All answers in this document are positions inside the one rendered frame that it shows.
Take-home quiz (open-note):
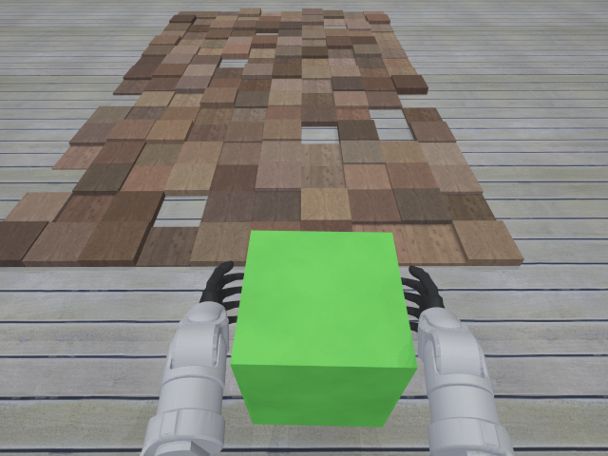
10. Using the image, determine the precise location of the robot left forearm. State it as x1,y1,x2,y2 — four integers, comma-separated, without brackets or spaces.
140,301,229,456

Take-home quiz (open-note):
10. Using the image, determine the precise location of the robot right forearm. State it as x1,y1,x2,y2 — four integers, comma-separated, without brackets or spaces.
417,307,515,456

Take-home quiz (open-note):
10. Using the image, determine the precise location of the carton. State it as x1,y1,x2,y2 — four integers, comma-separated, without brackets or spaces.
230,231,418,428

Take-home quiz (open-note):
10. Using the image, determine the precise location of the robot right hand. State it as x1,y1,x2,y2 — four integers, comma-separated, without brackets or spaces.
401,265,445,333

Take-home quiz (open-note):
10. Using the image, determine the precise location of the robot left hand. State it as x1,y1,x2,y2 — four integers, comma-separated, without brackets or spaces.
199,260,244,324

